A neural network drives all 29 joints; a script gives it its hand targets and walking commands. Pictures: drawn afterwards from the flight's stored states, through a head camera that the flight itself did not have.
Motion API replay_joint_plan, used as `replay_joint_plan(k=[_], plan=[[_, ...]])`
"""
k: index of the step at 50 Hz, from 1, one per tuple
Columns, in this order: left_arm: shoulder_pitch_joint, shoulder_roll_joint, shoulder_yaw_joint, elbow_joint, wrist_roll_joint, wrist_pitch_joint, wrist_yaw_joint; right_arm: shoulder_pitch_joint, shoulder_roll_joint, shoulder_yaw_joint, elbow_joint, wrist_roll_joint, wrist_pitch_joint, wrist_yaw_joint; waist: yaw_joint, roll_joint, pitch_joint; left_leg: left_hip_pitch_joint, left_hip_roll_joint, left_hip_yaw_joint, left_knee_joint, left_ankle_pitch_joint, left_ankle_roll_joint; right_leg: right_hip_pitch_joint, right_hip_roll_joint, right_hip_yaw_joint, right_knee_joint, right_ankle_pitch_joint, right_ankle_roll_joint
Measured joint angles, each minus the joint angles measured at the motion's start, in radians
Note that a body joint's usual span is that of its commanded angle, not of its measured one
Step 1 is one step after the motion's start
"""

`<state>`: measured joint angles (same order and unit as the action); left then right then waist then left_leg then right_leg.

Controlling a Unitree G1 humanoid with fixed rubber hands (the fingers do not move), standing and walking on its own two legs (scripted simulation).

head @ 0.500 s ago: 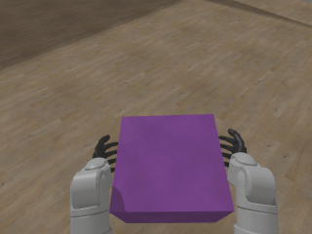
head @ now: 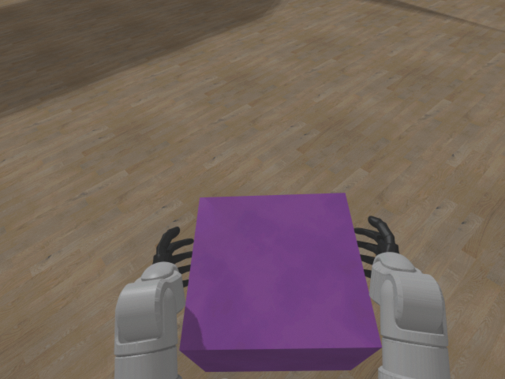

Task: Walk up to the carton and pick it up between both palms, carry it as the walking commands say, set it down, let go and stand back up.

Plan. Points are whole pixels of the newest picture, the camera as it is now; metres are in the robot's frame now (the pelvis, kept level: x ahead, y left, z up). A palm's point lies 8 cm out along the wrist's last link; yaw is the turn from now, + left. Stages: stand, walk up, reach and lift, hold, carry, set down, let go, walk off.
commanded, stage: carry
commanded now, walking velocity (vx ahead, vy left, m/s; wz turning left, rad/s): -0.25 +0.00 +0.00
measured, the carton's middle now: (274, 283) +0.29 +0.00 -0.01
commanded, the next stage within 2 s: none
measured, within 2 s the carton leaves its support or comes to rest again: neither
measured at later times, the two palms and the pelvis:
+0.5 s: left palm out of the picture +0.06 +0.24 +0.08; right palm out of the picture +0.10 -0.08 +0.09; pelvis -0.20 +0.05 +0.00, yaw +1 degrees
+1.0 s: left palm out of the picture -0.13 +0.23 +0.06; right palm out of the picture -0.13 -0.09 +0.08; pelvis -0.42 +0.07 -0.01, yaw +1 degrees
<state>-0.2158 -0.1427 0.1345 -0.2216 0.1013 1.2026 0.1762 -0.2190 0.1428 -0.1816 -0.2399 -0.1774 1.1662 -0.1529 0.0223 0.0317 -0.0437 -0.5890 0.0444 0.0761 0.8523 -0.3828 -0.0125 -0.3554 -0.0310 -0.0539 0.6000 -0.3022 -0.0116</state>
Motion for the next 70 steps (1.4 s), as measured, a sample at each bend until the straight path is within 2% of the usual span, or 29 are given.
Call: replay_joint_plan(k=[2,4,8,11,13,15,17,19,21,23,27,31,33,36,39,44,47,49,50,52,53,55,57,60,63,65,67,68,70], plan=[[0.001,0.001,-0.002,0.000,0.011,-0.004,-0.017,0.007,-0.002,0.002,-0.016,0.029,0.007,-0.029,-0.032,-0.019,0.006,-0.010,-0.016,-0.006,0.140,-0.026,-0.006,-0.018,-0.026,0.010,-0.024,0.036,0.014],[-0.009,-0.001,0.007,-0.015,0.033,-0.007,-0.040,-0.002,0.000,0.004,-0.028,0.055,0.003,-0.052,-0.059,-0.038,0.009,0.016,-0.017,-0.007,0.165,-0.033,-0.013,-0.047,-0.044,0.019,-0.038,0.072,0.020],[-0.046,-0.009,0.023,-0.043,0.067,-0.015,-0.070,-0.030,0.006,-0.006,-0.056,0.076,-0.013,-0.068,-0.088,-0.062,0.012,0.126,-0.027,-0.007,0.026,-0.109,-0.022,-0.109,-0.072,0.026,-0.049,0.131,0.030],[-0.049,-0.010,0.028,-0.060,0.082,-0.017,-0.082,-0.045,0.009,-0.006,-0.056,0.074,-0.018,-0.064,-0.094,-0.067,0.010,0.237,-0.035,0.010,-0.187,-0.029,-0.021,-0.153,-0.084,0.026,-0.052,0.176,0.049],[-0.043,-0.005,0.031,-0.061,0.087,-0.017,-0.088,-0.049,0.011,0.003,-0.043,0.071,-0.020,-0.064,-0.088,-0.080,0.011,0.280,-0.041,0.014,-0.279,0.038,0.006,-0.185,-0.092,0.029,-0.034,0.196,0.061],[-0.008,-0.002,0.039,-0.052,0.079,-0.014,-0.088,-0.034,0.008,0.028,-0.014,0.067,-0.016,-0.070,-0.071,-0.081,0.017,0.253,-0.035,0.007,-0.253,0.052,0.027,-0.208,-0.072,0.040,0.058,0.005,0.063],[0.025,0.005,0.041,-0.056,0.065,-0.005,-0.078,-0.022,0.005,0.049,0.006,0.070,-0.007,-0.076,-0.044,-0.051,0.022,0.233,-0.003,-0.008,-0.247,0.068,0.030,-0.244,-0.014,0.056,0.257,-0.136,0.056],[0.029,0.006,0.039,-0.067,0.040,0.001,-0.052,-0.025,0.005,0.046,0.006,0.062,-0.006,-0.063,-0.012,-0.037,0.028,0.214,0.016,-0.014,-0.261,0.103,0.021,-0.266,0.027,0.070,0.430,-0.155,0.058],[0.020,0.005,0.033,-0.083,0.020,-0.001,-0.023,-0.040,0.009,0.029,0.007,0.040,-0.019,-0.031,0.018,-0.034,0.026,0.189,0.022,-0.013,-0.277,0.139,0.029,-0.258,0.042,0.071,0.509,-0.146,0.068],[0.009,0.003,0.029,-0.096,0.006,-0.005,-0.002,-0.056,0.013,0.015,0.004,0.015,-0.030,0.000,0.038,-0.031,0.019,0.160,0.026,-0.010,-0.288,0.172,0.035,-0.218,0.046,0.064,0.486,-0.165,0.077],[-0.009,0.000,0.028,-0.101,-0.001,-0.003,0.010,-0.068,0.016,0.004,-0.003,-0.017,-0.034,0.032,0.046,-0.008,-0.004,0.104,0.035,-0.004,-0.304,0.235,0.037,-0.088,0.042,0.019,0.293,-0.220,0.077],[-0.023,-0.004,0.032,-0.075,0.015,0.004,-0.008,-0.055,0.012,0.011,-0.005,-0.031,-0.025,0.033,0.033,0.012,-0.014,0.055,0.039,0.014,-0.309,0.295,0.031,0.075,0.038,-0.015,-0.050,-0.070,0.060],[-0.012,-0.003,0.012,-0.044,0.018,0.000,-0.010,-0.026,0.005,0.007,-0.007,-0.020,-0.017,0.023,0.012,0.042,-0.002,0.047,0.042,-0.006,-0.290,0.241,0.018,0.067,0.051,-0.021,-0.056,-0.006,0.019],[0.001,0.001,-0.010,-0.012,0.019,0.005,-0.019,0.015,-0.003,0.006,-0.029,0.017,0.012,-0.016,-0.024,-0.005,0.002,-0.011,-0.009,-0.010,0.008,0.025,0.001,0.032,0.001,0.000,-0.032,0.010,0.001],[-0.004,0.000,-0.006,-0.016,0.041,0.001,-0.040,0.007,-0.002,0.001,-0.030,0.056,0.011,-0.048,-0.061,-0.027,0.001,-0.010,-0.021,-0.017,0.187,0.003,-0.013,-0.006,-0.030,0.015,-0.046,0.056,0.013],[-0.043,-0.009,0.022,-0.028,0.075,-0.012,-0.077,-0.027,0.005,-0.006,-0.048,0.077,0.001,-0.073,-0.088,-0.052,-0.003,0.121,-0.026,-0.016,0.039,-0.106,-0.019,-0.094,-0.063,0.022,-0.051,0.128,0.025],[-0.043,-0.009,0.027,-0.046,0.083,-0.012,-0.082,-0.041,0.008,-0.005,-0.045,0.075,-0.005,-0.069,-0.087,-0.064,0.000,0.237,-0.034,0.002,-0.181,-0.033,-0.014,-0.144,-0.077,0.021,-0.048,0.172,0.041],[-0.039,-0.002,0.028,-0.053,0.086,-0.013,-0.084,-0.046,0.010,0.003,-0.032,0.068,-0.014,-0.062,-0.082,-0.077,0.006,0.277,-0.039,0.005,-0.279,0.049,0.004,-0.180,-0.087,0.019,-0.027,0.191,0.051],[-0.028,0.000,0.033,-0.050,0.085,-0.013,-0.085,-0.040,0.010,0.014,-0.018,0.065,-0.018,-0.062,-0.072,-0.093,0.015,0.265,-0.046,0.006,-0.268,0.062,0.014,-0.191,-0.088,0.029,0.000,0.130,0.054],[0.015,0.002,0.038,-0.051,0.073,-0.011,-0.080,-0.025,0.006,0.041,0.007,0.063,-0.012,-0.066,-0.050,-0.069,0.021,0.235,-0.019,-0.009,-0.243,0.070,0.021,-0.224,-0.046,0.031,0.156,-0.082,0.052],[0.030,0.005,0.039,-0.058,0.061,-0.006,-0.072,-0.020,0.004,0.050,0.011,0.064,-0.008,-0.067,-0.037,-0.054,0.026,0.225,-0.003,-0.017,-0.242,0.079,0.022,-0.242,-0.018,0.038,0.258,-0.130,0.049],[0.037,0.007,0.036,-0.076,0.034,0.000,-0.044,-0.021,0.004,0.050,0.009,0.058,-0.009,-0.055,-0.005,-0.042,0.032,0.203,0.017,-0.021,-0.254,0.112,0.015,-0.263,0.020,0.050,0.430,-0.149,0.051],[0.032,0.007,0.027,-0.092,0.013,-0.003,-0.015,-0.032,0.007,0.035,0.004,0.038,-0.020,-0.025,0.021,-0.034,0.026,0.173,0.024,-0.024,-0.268,0.148,0.018,-0.254,0.035,0.051,0.505,-0.149,0.060],[0.016,0.004,0.022,-0.113,-0.004,-0.008,0.009,-0.051,0.012,0.018,-0.009,0.007,-0.031,0.012,0.044,-0.024,0.016,0.131,0.034,-0.020,-0.288,0.201,0.022,-0.183,0.042,0.042,0.433,-0.195,0.071],[-0.002,0.001,0.024,-0.111,-0.007,-0.005,0.013,-0.058,0.014,0.012,-0.017,-0.017,-0.031,0.032,0.044,-0.004,0.002,0.090,0.045,-0.018,-0.302,0.251,0.020,-0.074,0.040,0.007,0.245,-0.216,0.068],[-0.011,-0.001,0.024,-0.094,0.003,0.000,0.004,-0.050,0.012,0.014,-0.017,-0.028,-0.025,0.037,0.038,0.007,-0.008,0.064,0.048,-0.014,-0.306,0.282,0.015,0.020,0.041,-0.010,0.054,-0.135,0.062],[-0.014,-0.003,0.016,-0.068,0.007,-0.005,-0.002,-0.040,0.008,0.007,-0.020,-0.028,-0.019,0.033,0.026,0.038,-0.001,0.046,0.059,-0.021,-0.294,0.291,0.011,0.057,0.055,-0.020,-0.046,-0.012,0.027],[-0.008,-0.002,0.004,-0.053,0.008,-0.006,-0.002,-0.021,0.004,0.005,-0.022,-0.022,-0.015,0.028,0.013,0.043,0.003,0.037,0.050,-0.029,-0.264,0.219,0.004,0.049,0.053,-0.020,-0.038,0.004,0.010],[0.002,0.001,-0.014,-0.026,0.012,-0.001,-0.010,0.014,-0.002,0.006,-0.035,0.001,0.003,0.004,-0.011,0.011,0.004,-0.006,0.008,-0.028,-0.064,0.046,-0.001,0.024,0.018,-0.008,-0.018,0.008,-0.002]])
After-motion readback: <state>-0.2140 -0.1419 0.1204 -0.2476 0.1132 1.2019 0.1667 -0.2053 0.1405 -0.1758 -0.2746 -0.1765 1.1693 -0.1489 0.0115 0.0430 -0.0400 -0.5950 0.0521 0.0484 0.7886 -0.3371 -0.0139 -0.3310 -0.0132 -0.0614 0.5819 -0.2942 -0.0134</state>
